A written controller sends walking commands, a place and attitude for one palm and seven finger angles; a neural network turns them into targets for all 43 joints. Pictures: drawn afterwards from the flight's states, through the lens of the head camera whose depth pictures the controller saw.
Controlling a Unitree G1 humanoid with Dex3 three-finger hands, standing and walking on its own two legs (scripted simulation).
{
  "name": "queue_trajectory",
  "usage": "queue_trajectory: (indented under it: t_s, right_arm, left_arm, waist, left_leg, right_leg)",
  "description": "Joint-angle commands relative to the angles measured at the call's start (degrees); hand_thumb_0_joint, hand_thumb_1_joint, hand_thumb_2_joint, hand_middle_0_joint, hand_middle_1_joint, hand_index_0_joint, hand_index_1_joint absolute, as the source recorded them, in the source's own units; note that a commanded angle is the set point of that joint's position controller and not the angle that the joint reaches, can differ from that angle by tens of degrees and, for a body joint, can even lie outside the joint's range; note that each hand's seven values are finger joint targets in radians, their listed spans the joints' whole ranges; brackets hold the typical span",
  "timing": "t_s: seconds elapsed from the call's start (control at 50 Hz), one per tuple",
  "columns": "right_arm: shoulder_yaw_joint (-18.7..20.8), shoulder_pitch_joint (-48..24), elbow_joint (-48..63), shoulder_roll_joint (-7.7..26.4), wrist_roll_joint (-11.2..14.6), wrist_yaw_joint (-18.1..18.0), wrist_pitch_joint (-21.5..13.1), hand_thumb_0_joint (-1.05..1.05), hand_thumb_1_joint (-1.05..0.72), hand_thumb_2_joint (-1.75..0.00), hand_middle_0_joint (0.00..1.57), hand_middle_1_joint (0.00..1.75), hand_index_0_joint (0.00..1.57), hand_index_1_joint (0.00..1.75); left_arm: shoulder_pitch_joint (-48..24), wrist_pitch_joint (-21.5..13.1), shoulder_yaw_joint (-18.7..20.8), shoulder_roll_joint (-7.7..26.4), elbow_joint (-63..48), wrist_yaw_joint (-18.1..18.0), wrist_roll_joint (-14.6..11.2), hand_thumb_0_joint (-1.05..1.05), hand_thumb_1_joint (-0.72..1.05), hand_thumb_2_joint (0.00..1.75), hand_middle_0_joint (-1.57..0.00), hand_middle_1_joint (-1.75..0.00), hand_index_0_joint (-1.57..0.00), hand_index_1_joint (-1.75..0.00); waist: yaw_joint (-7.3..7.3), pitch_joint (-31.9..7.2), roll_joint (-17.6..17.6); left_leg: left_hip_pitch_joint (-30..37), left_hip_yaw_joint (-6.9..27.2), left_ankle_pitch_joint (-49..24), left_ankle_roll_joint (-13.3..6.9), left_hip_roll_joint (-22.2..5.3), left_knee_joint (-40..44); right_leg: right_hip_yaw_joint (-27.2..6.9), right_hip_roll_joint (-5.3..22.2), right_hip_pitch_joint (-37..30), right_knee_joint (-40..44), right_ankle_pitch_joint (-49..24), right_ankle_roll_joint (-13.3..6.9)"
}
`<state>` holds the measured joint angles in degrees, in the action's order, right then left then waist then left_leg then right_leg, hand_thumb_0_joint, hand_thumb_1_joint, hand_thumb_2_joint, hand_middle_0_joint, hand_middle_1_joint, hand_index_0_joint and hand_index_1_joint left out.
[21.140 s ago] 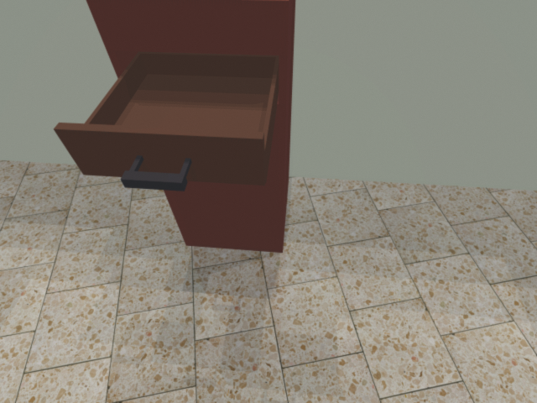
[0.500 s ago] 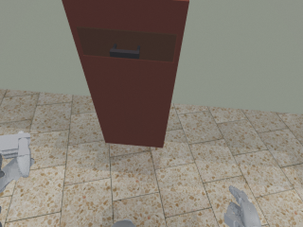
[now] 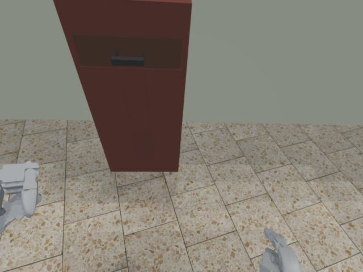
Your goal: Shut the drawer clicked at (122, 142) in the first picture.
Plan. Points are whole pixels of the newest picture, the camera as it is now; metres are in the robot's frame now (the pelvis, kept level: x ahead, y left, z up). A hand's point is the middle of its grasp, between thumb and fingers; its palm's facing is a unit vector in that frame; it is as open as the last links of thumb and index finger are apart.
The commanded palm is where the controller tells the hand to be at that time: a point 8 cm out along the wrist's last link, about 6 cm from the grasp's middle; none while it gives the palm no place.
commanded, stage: stop stepping back and stand still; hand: left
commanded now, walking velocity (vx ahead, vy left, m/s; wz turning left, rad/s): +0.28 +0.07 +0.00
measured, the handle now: (128, 58) +0.80 +0.24 +0.06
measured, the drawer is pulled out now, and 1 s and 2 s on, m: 0.00 0.00 0.00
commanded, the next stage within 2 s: let the arm hang, fingers relaxed in 0.68 s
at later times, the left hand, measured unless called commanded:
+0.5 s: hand out of the picture +0.13 +0.27 +0.16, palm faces +0.47 -0.80 -0.37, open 3.2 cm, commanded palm +0.07 +0.30 +0.18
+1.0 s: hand out of the picture +0.05 +0.26 -0.13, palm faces +0.08 -0.94 -0.33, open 3.0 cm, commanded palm none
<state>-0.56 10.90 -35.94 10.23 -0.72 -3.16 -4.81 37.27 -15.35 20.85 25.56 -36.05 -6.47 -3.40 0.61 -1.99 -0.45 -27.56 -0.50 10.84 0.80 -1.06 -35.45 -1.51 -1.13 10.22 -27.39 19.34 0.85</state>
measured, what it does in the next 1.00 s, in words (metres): steps on the spot: left foot, then left foot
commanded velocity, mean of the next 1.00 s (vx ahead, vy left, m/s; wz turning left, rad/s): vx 0.02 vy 0.00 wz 0.00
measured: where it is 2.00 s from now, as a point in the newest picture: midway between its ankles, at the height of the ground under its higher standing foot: outside the picture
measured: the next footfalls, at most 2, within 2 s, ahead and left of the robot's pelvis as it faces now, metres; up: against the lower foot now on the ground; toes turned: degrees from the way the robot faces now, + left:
left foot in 0.04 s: +0.10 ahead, +0.10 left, +0.00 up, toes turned +1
left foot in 0.76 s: +0.00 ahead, +0.13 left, +0.00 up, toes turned +3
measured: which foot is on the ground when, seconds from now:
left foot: up 0.00-0.02, down 0.04-0.60, up 0.62-0.74, down 0.76-1.00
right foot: down 0.00-1.00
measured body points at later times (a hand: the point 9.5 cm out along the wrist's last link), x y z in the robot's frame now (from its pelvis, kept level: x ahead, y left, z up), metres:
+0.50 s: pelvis -0.05 +0.01 +0.00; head -0.08 +0.02 +0.44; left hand +0.10 +0.31 +0.18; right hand +0.12 -0.22 -0.08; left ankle +0.05 +0.10 -0.73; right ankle -0.06 -0.13 -0.73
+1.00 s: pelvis -0.07 +0.02 -0.01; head -0.05 +0.02 +0.44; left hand +0.04 +0.30 -0.10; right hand +0.08 -0.24 -0.12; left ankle -0.04 +0.12 -0.73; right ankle -0.07 -0.10 -0.73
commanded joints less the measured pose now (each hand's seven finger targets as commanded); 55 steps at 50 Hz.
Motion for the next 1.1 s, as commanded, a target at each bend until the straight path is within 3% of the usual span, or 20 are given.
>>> queue_trajectory:
  t_s: [0.0,0.12,0.2,0.24,0.28,0.34,0.4,0.46,0.54,0.6,0.68,0.74,0.76,0.78,0.82,0.86,0.92,0.96,0.98,1.08]
  right_arm:
    - [2.5,-5.7,10.5,8.5,1.1,-2.4,-3.3,0.00,-0.90,-0.90,0.20,0.30,0.20,0.30]
    - [2.5,-4.6,10.1,9.6,0.5,-2.7,-6.3,0.00,-0.90,-0.90,0.20,0.30,0.20,0.30]
    - [2.9,-3.9,10.0,8.9,0.2,-2.0,-6.6,0.00,-0.90,-0.90,0.20,0.30,0.20,0.30]
    - [3.6,-3.4,8.9,8.9,0.1,-1.8,-6.0,0.00,-0.90,-0.90,0.20,0.30,0.20,0.30]
    - [3.8,-2.9,7.6,8.9,0.3,-2.1,-5.4,0.00,-0.90,-0.90,0.20,0.30,0.20,0.30]
    - [3.5,-3.6,7.0,9.3,0.7,-2.6,-5.4,0.00,-0.90,-0.90,0.20,0.30,0.20,0.30]
    - [2.7,-4.8,7.2,9.2,0.7,-3.3,-5.9,0.00,-0.90,-0.90,0.20,0.30,0.20,0.30]
    - [1.9,-5.7,8.5,8.5,-0.1,-3.4,-6.6,0.00,-0.90,-0.90,0.20,0.30,0.20,0.30]
    - [2.2,-4.5,9.7,7.0,-0.3,-1.4,-6.3,0.00,-0.90,-0.90,0.20,0.30,0.20,0.30]
    - [3.1,-4.0,7.9,6.9,-0.3,-0.7,-3.4,0.00,-0.90,-0.90,0.20,0.30,0.20,0.30]
    - [2.3,-3.6,7.4,6.6,0.6,-1.7,-4.1,0.00,-0.90,-0.90,0.20,0.30,0.20,0.30]
    - [2.7,-4.4,8.1,8.4,1.0,-2.7,-5.9,0.00,-0.90,-0.90,0.20,0.30,0.20,0.30]
    - [7.3,-4.5,-4.7,22.3,-0.1,3.1,-6.9,0.00,-0.90,-0.90,0.20,0.30,0.20,0.30]
    - [6.9,-0.7,-3.7,17.2,0.9,3.1,-2.9,0.00,-0.90,-0.90,0.20,0.30,0.20,0.30]
    - [5.2,-0.3,-3.8,16.4,0.6,2.9,-0.4,0.00,-0.90,-0.90,0.20,0.30,0.20,0.30]
    - [4.4,-0.5,-4.3,16.6,-0.9,2.5,0.6,0.00,-0.90,-0.90,0.20,0.30,0.20,0.30]
    - [3.7,-4.0,-6.6,14.8,-0.7,2.2,2.0,0.00,-0.90,-0.90,0.20,0.30,0.20,0.30]
    - [3.1,-3.8,-8.9,12.6,-0.2,2.6,3.2,0.00,-0.90,-0.90,0.20,0.30,0.20,0.30]
    - [3.0,-3.8,-10.6,12.3,-0.4,2.4,3.9,0.00,-0.90,-0.90,0.20,0.30,0.20,0.30]
    - [2.1,-1.4,-17.3,10.8,-0.2,2.0,4.7,0.00,-0.90,-0.90,0.20,0.30,0.20,0.30]
  left_arm:
    - [0.3,-0.5,8.1,6.5,-5.2,-2.3,-0.7,0.00,0.90,0.90,-1.40,-1.60,-1.40,-1.60]
    - [-3.2,-1.7,6.0,5.2,-9.3,-2.7,1.4,0.00,0.90,0.90,-1.40,-1.60,-1.40,-1.60]
    - [0.9,-1.4,6.4,5.6,-8.4,-2.7,1.3,0.00,0.90,0.90,-1.40,-1.60,-1.40,-1.60]
    - [1.4,-1.5,7.8,6.9,-7.3,-2.9,0.7,0.00,0.90,0.90,-1.40,-1.60,-1.40,-1.60]
    - [-2.2,-1.1,5.7,4.3,-5.9,-3.0,0.7,0.00,0.90,0.90,-1.40,-1.60,-1.40,-1.60]
    - [-9.0,-0.6,4.0,3.6,-4.8,-3.1,1.1,0.00,0.90,0.90,-1.40,-1.60,-1.40,-1.60]
    - [-12.0,-1.0,3.4,3.5,-4.6,-2.8,1.5,0.00,0.90,0.90,-1.40,-1.60,-1.40,-1.60]
    - [-13.9,-1.1,5.4,4.9,-7.6,-3.0,2.9,0.00,0.90,0.90,-1.40,-1.60,-1.40,-1.60]
    - [-2.0,-0.4,5.7,4.5,-7.5,-2.2,2.7,0.00,0.90,0.90,-1.40,-1.60,-1.40,-1.60]
    - [-3.0,0.4,6.3,4.9,-7.2,-1.8,1.2,0.00,0.90,0.90,-1.40,-1.60,-1.40,-1.60]
    - [-4.0,0.9,5.8,3.5,-2.7,-3.0,1.1,0.00,0.90,0.90,-1.40,-1.60,-1.40,-1.60]
    - [-5.5,-0.4,5.0,4.3,-6.2,-3.2,1.7,0.00,0.90,0.90,-1.40,-1.60,-1.40,-1.60]
    - [-10.0,8.8,-15.5,-1.4,40.2,5.4,7.3,0.00,0.90,0.90,-1.40,-1.60,-1.40,-1.60]
    - [-9.2,13.2,-13.0,-3.2,41.0,5.8,5.8,0.00,0.90,0.90,-1.36,-1.56,-1.36,-1.56]
    - [-14.6,14.7,-14.4,-5.0,45.6,5.6,5.1,0.00,0.90,0.90,-1.28,-1.47,-1.28,-1.47]
    - [-17.8,14.9,-14.9,-3.7,52.8,5.6,5.0,0.00,0.90,0.90,-1.20,-1.38,-1.20,-1.38]
    - [-17.8,14.9,-15.5,-0.8,66.1,5.6,5.2,0.00,0.90,0.90,-1.08,-1.25,-1.08,-1.25]
    - [-21.5,15.0,-16.9,0.6,73.3,5.7,4.9,0.00,0.90,0.90,-1.00,-1.17,-1.00,-1.17]
    - [-23.8,14.9,-17.6,0.3,76.4,5.7,4.7,0.00,0.90,0.90,-0.96,-1.12,-0.96,-1.12]
    - [-22.9,15.2,-19.5,-3.2,88.3,5.7,4.0,0.00,0.90,0.90,-0.76,-0.91,-0.76,-0.91]
  waist:
    - [0.05,0.3,-0.8]
    - [-0.48,0.0,13.5]
    - [-0.45,-1.8,5.6]
    - [-0.25,-2.0,-3.9]
    - [0.60,1.1,-4.0]
    - [1.27,3.9,-3.0]
    - [1.12,6.9,7.4]
    - [-0.62,5.7,15.9]
    - [-1.57,-1.0,7.7]
    - [-0.57,1.0,-9.8]
    - [0.61,2.0,-5.6]
    - [-0.64,-2.6,4.2]
    - [1.40,-0.9,3.7]
    - [0.41,-6.6,1.1]
    - [0.47,-5.5,0.0]
    - [-0.23,-5.1,-2.0]
    - [-2.88,-5.8,-1.4]
    - [-0.97,-2.1,-0.6]
    - [-0.23,-1.4,-3.8]
    - [-0.04,2.7,7.9]
  left_leg:
    - [15.2,3.8,-4.6,-2.2,-2.4,10.6]
    - [5.1,16.3,25.3,-3.5,-7.6,30.4]
    - [8.9,7.4,14.7,-1.8,-1.9,19.1]
    - [17.1,3.1,5.7,-0.7,1.2,3.5]
    - [18.8,3.2,4.4,-0.6,1.0,-4.5]
    - [19.7,4.4,3.9,-1.4,-0.6,0.3]
    - [17.1,11.7,16.6,-1.8,-4.1,12.4]
    - [-1.1,24.4,39.0,-3.7,-10.5,35.8]
    - [2.6,9.0,20.1,-1.9,-3.2,22.4]
    - [8.6,2.4,5.0,0.1,2.5,-13.3]
    - [9.3,2.0,4.8,-1.7,-0.7,1.0]
    - [21.1,4.4,-14.1,-3.6,-4.9,12.8]
    - [16.0,10.1,-38.9,-5.2,-7.6,0.2]
    - [18.4,9.7,-47.7,-6.0,-6.7,1.4]
    - [15.0,16.2,-42.5,-8.8,-11.2,7.0]
    - [14.0,20.1,-38.1,-12.2,-12.9,10.6]
    - [10.8,11.8,-23.5,-6.8,-5.3,7.3]
    - [10.9,7.8,-5.2,-3.1,-0.9,8.2]
    - [13.2,7.1,-3.1,-2.7,-0.1,7.4]
    - [16.1,9.6,-0.3,-3.1,-2.7,14.0]
  right_leg:
    - [0.1,6.6,10.8,5.8,-7.8,-2.1]
    - [3.3,-0.8,-1.5,-2.2,4.0,-0.9]
    - [1.4,1.7,0.0,8.8,6.5,-2.7]
    - [-5.9,8.5,12.1,16.5,13.3,-5.8]
    - [-8.0,11.9,20.5,16.7,14.7,-7.9]
    - [-4.2,8.9,20.9,12.1,10.4,-5.4]
    - [-0.7,2.8,20.0,5.1,14.0,-2.4]
    - [2.4,-3.6,0.6,-14.5,7.3,-0.8]
    - [1.4,-0.2,-6.7,5.1,6.5,-3.0]
    - [-19.5,17.2,14.7,21.1,17.7,-10.9]
    - [-9.4,13.1,8.5,11.3,-2.5,-8.0]
    - [-2.4,4.9,4.3,2.4,-16.5,-1.5]
    - [0.2,7.8,10.0,-10.2,-33.3,-1.6]
    - [0.1,6.0,6.0,-9.8,-27.0,-1.3]
    - [1.3,2.1,8.2,-15.0,-0.2,-1.4]
    - [-1.6,1.9,7.7,-17.9,8.9,-1.5]
    - [-4.2,4.1,-3.5,-2.0,-10.7,-2.4]
    - [-8.7,8.8,0.1,3.3,-12.2,-4.8]
    - [-9.6,8.6,2.3,5.4,-10.5,-5.6]
    - [-6.5,5.2,3.9,7.8,-3.3,-4.5]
